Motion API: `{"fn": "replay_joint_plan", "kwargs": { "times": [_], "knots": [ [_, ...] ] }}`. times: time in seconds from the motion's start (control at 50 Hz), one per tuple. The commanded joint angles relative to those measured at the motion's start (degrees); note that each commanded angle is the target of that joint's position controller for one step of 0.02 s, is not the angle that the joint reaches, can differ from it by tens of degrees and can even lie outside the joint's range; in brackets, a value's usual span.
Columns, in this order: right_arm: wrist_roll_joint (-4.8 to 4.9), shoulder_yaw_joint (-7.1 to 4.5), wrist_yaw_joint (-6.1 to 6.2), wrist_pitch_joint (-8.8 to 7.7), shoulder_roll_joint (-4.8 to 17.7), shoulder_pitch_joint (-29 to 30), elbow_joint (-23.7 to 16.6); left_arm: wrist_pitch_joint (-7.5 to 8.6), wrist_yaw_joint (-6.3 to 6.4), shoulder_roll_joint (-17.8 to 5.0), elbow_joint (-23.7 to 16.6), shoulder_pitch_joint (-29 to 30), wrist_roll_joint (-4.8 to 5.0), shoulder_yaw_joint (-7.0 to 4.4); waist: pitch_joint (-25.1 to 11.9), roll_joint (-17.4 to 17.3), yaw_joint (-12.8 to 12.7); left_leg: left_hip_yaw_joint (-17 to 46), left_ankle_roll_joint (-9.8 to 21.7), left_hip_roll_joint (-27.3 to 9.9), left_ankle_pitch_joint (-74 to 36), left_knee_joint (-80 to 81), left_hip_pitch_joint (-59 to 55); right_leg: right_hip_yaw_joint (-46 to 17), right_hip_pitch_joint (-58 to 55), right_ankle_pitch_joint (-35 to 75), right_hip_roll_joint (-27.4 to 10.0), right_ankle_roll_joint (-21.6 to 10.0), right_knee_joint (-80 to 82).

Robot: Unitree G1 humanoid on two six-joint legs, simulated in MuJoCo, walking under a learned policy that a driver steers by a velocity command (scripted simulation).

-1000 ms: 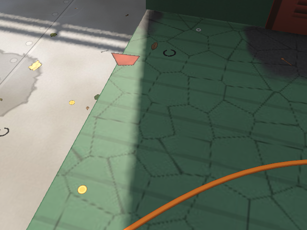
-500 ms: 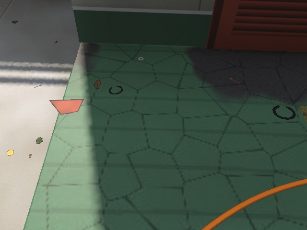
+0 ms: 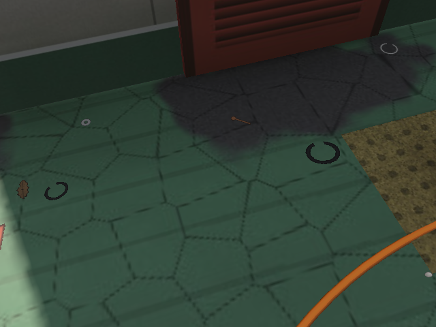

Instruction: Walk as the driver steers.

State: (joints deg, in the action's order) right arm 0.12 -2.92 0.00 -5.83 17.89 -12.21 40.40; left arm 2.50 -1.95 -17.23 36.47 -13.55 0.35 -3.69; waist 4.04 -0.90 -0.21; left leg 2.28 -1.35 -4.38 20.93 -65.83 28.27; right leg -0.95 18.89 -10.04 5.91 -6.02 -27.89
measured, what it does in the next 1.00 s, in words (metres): walks ahead, turning left: left foot, then right foot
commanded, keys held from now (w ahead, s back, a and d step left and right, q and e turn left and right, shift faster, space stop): w+q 1.00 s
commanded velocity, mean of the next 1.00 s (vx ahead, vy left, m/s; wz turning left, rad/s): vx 0.50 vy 0.00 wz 0.32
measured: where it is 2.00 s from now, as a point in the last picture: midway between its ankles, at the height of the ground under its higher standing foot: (142, 193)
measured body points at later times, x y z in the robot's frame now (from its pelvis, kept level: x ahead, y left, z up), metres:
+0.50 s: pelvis +0.29 +0.08 +0.00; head +0.32 +0.08 +0.45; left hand +0.35 +0.36 -0.12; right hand +0.47 -0.18 -0.10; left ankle +0.34 +0.15 -0.73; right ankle +0.20 -0.07 -0.64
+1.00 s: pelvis +0.57 +0.08 +0.00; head +0.59 +0.07 +0.45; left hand +0.60 +0.38 -0.08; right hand +0.77 -0.15 -0.11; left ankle +0.45 +0.17 -0.65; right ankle +0.64 -0.01 -0.73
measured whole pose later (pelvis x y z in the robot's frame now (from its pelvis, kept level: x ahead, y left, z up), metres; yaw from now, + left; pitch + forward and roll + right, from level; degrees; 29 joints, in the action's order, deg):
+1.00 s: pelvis +0.57 +0.08 +0.00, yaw +25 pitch +1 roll -1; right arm 1.4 -3.6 0.5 -0.8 18.2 -18.8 39.8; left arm 5.7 -0.5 -15.2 40.1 -10.6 -0.5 -2.8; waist 0.8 -2.7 0.5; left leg 4.9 0.5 0.3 21.3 -66.6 25.7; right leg 1.5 16.3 -10.6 2.0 -1.5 -25.6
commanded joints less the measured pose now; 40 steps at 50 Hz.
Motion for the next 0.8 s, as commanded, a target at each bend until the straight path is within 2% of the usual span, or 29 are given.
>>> {"fn": "replay_joint_plan", "kwargs": {
  "times": [0.02,0.08,0.12,0.16,0.22,0.26,0.3,0.32,0.34,0.36,0.38,0.4,0.42,0.44,0.46,0.48,0.5,0.56,0.6,0.66,0.7,0.74,0.8],
  "knots": [
    [-0.82,-1.91,0.29,0.28,6.2,-3.1,-2.8,1.56,0.88,-7.0,-3.7,2.2,-0.44,-1.84,-6.9,3.4,1.9,0.7,-1.7,-2.4,-4.5,4.8,6.4,-17.9,-7.3,16.1,-15.6,-11.7,13.8],
    [-0.73,-0.55,-0.04,0.79,3.0,1.0,-3.1,1.90,1.60,-7.0,-1.0,0.5,-0.44,-1.49,-5.1,4.0,0.0,-0.6,-2.6,-2.7,-16.9,15.4,5.8,-10.2,-4.8,19.4,-13.1,-9.2,14.8],
    [-0.11,0.00,-0.50,0.63,2.1,4.9,-3.6,2.01,1.64,-7.2,0.4,-1.3,-0.30,-1.29,-4.2,4.3,-2.2,-1.3,-1.8,-1.9,-25.2,23.1,4.4,-7.5,-5.0,16.0,-12.2,-7.3,15.1],
    [0.67,0.24,-1.06,0.42,1.9,8.6,-4.6,2.30,1.49,-8.1,2.0,-3.7,-0.15,-1.30,-3.1,4.0,-4.3,-1.6,-0.6,-1.1,-29.8,28.1,4.3,-7.5,-7.1,10.9,-13.8,-6.8,16.0],
    [1.22,0.07,-1.98,0.29,2.7,12.5,-6.5,2.28,1.26,-8.8,4.2,-6.1,-0.07,-1.48,-0.8,3.4,-5.8,-1.2,1.6,-0.5,-27.3,32.2,8.9,-8.1,-14.5,10.3,-17.2,-6.7,15.3],
    [0.95,0.09,-2.60,0.22,2.7,13.9,-7.7,1.81,1.29,-9.1,5.7,-7.6,0.01,-1.65,-0.3,3.6,-6.1,-1.2,3.2,0.4,-21.7,33.2,11.8,-7.7,-20.1,14.4,-19.1,-6.2,13.5],
    [0.95,-0.02,-3.12,0.26,2.9,13.1,-8.4,1.16,1.60,-9.5,6.4,-7.4,0.14,-1.89,-1.0,4.1,-5.0,-1.9,5.0,1.9,-16.1,34.1,11.3,-6.3,-23.8,22.8,-19.9,-4.9,10.5],
    [0.84,-0.42,-3.19,0.32,3.6,10.5,-8.2,0.89,1.83,-9.9,6.2,-6.3,0.14,-2.01,-2.8,4.8,-3.4,-3.4,6.0,3.4,-13.9,34.6,7.0,-4.8,-24.1,32.2,-19.3,-3.9,7.4],
    [0.60,-1.26,-3.02,0.42,4.9,5.5,-7.1,0.57,2.12,-10.3,5.9,-5.0,0.14,-2.07,-6.5,4.9,-0.4,-5.7,7.2,5.8,-14.1,35.6,-1.2,-2.6,-23.3,43.0,-17.9,-2.8,1.3],
    [0.54,-2.67,-2.59,0.57,7.3,-2.5,-5.3,0.39,2.55,-9.6,5.4,-4.3,-0.12,-1.69,-11.8,3.9,3.7,-5.1,9.1,6.6,-17.8,36.2,-14.0,0.4,-18.8,46.5,-15.4,-0.8,-8.9],
    [0.48,-4.02,-1.88,0.83,11.8,-11.0,-4.4,0.86,3.17,-7.4,3.4,-5.0,-1.24,-0.77,-18.5,-1.8,6.5,10.3,13.9,-3.0,-20.4,35.7,-32.3,3.1,-4.2,31.5,-11.7,2.2,-26.5],
    [0.88,-4.43,-2.19,0.68,14.4,-12.8,-3.7,2.25,2.32,-2.4,2.7,-10.8,-1.95,0.95,-23.8,-15.6,3.1,38.6,23.2,-14.1,-11.4,42.2,-48.7,0.3,17.0,-18.3,-0.7,6.0,-44.2],
    [1.48,-3.18,-1.96,1.00,8.9,-14.1,-3.9,3.53,1.39,-6.9,2.7,-6.7,-0.64,0.29,-23.8,-9.8,6.3,41.4,21.6,-13.5,-0.9,46.1,-51.1,-6.9,24.1,-20.6,-3.4,5.8,-48.7],
    [1.03,-2.83,-1.59,1.26,7.8,-10.9,-4.5,4.46,0.80,-8.3,0.8,-1.0,0.97,0.00,-15.3,-6.3,6.7,33.9,19.5,-11.9,-2.3,47.6,-44.4,-6.2,27.6,-15.8,-5.8,5.4,-47.8],
    [0.49,-2.78,-1.42,1.60,7.8,-7.7,-5.2,5.07,0.99,-7.5,0.0,1.9,0.56,0.31,-11.0,-0.4,5.2,29.2,18.4,-10.0,-7.1,48.6,-36.9,-5.2,26.5,-12.1,-7.9,5.1,-44.3],
    [0.25,-2.46,-1.39,1.73,7.0,-5.4,-5.9,5.19,1.27,-7.5,-0.3,2.8,-0.64,0.03,-7.7,1.6,3.4,25.7,18.1,-8.3,-14.2,49.7,-30.4,-4.9,24.2,-9.8,-9.2,5.6,-39.7],
    [-0.19,-2.11,-1.23,1.74,6.4,-3.9,-6.5,4.86,1.41,-7.4,-0.4,1.8,-1.16,-0.20,-7.2,0.3,1.4,23.4,18.1,-6.9,-19.2,50.9,-26.2,-5.1,20.8,-8.5,-10.1,6.1,-37.5],
    [0.40,-2.16,-0.69,1.69,6.5,-2.9,-6.1,3.42,1.90,-5.7,0.1,-0.1,-1.55,0.13,-6.0,-1.9,-0.6,18.6,18.7,-4.8,-25.7,52.7,-19.2,-3.4,17.8,-7.4,-10.3,8.9,-30.6],
    [0.66,-2.69,0.01,1.88,8.1,-3.8,-5.3,3.01,2.17,-4.3,-0.7,3.5,-1.60,0.68,-4.5,-2.1,0.3,15.4,17.7,-3.0,-26.2,53.3,-15.5,-2.4,17.1,-1.3,-9.5,10.3,-23.2],
    [1.05,-2.95,0.74,2.57,8.7,-5.9,-4.0,3.40,1.82,-2.8,-1.8,10.2,-1.29,1.29,-4.1,-3.2,2.8,12.7,14.5,0.1,-22.7,52.2,-12.2,-2.1,11.4,11.1,-7.0,10.8,-10.2],
    [1.28,-3.11,0.95,3.00,9.0,-8.1,-2.9,3.81,1.41,-3.1,-2.5,13.5,-0.66,1.20,-4.3,-3.7,4.2,14.5,13.5,-0.2,-20.0,51.2,-12.6,-2.3,8.6,14.9,-5.5,10.6,-5.7],
    [1.63,-3.10,1.04,3.42,8.7,-9.4,-2.3,4.19,1.09,-4.2,-3.0,15.1,-0.23,0.71,-4.4,-4.1,4.3,17.8,12.9,-1.4,-17.5,48.8,-15.9,-3.8,7.9,13.5,-5.0,9.9,-2.2],
    [1.46,-3.25,1.23,3.97,8.4,-8.7,-2.1,4.87,0.88,-6.4,-2.6,13.3,0.15,-0.49,-4.7,-6.2,2.4,22.7,11.6,-3.1,-17.2,44.1,-20.2,-4.7,4.3,7.3,-5.1,7.5,0.9]
  ]
}}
